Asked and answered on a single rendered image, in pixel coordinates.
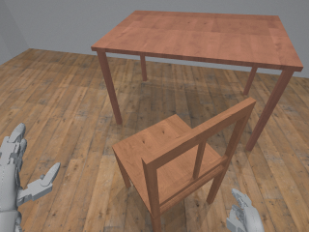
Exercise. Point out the chair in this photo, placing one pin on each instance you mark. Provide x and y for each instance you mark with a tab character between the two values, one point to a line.
169	160

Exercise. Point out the table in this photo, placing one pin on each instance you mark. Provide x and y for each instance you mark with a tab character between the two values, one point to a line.
247	40

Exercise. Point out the robot left forearm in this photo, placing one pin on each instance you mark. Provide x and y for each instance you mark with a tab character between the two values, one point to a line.
10	221

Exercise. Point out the robot left hand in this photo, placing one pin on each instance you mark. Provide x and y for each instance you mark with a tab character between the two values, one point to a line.
11	152

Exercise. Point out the robot right hand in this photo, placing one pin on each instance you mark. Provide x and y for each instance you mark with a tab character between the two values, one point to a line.
246	220

